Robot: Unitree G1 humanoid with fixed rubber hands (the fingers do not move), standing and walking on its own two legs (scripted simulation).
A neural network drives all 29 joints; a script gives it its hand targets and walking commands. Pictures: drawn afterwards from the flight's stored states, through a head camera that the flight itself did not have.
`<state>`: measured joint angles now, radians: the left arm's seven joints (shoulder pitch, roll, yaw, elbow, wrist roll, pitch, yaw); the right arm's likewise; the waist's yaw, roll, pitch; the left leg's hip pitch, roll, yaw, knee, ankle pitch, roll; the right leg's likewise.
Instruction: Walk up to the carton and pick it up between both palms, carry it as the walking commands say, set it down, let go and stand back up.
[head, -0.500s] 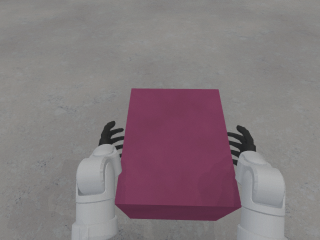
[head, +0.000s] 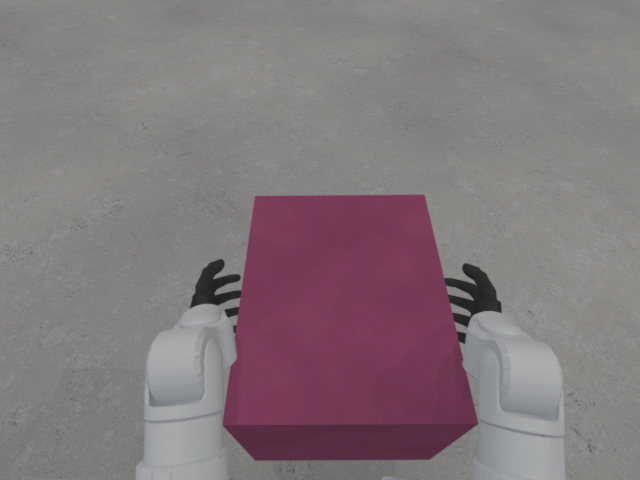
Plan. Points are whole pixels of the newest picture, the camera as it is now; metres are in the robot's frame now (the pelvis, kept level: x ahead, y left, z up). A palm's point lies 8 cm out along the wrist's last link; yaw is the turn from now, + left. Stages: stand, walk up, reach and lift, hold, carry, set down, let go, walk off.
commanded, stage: carry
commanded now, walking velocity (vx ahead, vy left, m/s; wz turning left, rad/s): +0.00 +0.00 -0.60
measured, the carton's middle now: (340, 326) +0.32 +0.01 -0.01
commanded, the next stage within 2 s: none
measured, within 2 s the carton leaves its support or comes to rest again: neither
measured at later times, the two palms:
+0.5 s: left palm (328, 315) +0.29 +0.03 +0.07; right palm (620, 412) +0.20 -0.27 +0.08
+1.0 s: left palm (313, 313) +0.29 +0.05 +0.07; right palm (599, 397) +0.22 -0.25 +0.08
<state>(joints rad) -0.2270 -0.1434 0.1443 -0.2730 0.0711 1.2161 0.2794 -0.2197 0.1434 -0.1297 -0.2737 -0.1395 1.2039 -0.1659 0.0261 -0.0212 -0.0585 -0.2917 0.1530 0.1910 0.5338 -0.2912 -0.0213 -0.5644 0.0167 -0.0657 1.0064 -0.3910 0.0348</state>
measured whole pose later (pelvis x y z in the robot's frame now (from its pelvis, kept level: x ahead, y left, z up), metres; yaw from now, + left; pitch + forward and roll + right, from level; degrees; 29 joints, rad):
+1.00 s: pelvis -0.02 -0.04 +0.00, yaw -12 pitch +3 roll -1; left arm -0.28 -0.16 0.16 -0.10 0.13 1.15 0.23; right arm -0.24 0.15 -0.17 -0.15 -0.16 1.15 -0.16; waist -0.01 -0.01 -0.11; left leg -0.31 0.07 0.13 0.54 -0.28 0.00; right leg -0.37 0.03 -0.05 0.48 -0.17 -0.03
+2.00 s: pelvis -0.02 -0.04 -0.01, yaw -12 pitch +3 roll -1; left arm -0.20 -0.14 0.15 -0.03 0.19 1.00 0.13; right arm -0.18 0.14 -0.14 -0.06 -0.20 1.00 -0.09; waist -0.01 -0.02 -0.13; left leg -0.31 0.07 0.12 0.56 -0.29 0.00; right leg -0.37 0.02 -0.05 0.49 -0.17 -0.03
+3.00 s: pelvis -0.02 -0.03 +0.00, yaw -12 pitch +2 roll -1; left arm -0.18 -0.14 0.14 -0.06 0.18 0.97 0.10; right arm -0.15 0.13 -0.13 -0.09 -0.20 0.97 -0.08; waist 0.00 -0.01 -0.13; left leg -0.29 0.06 0.13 0.54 -0.28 0.01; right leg -0.35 0.01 -0.06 0.48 -0.17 -0.02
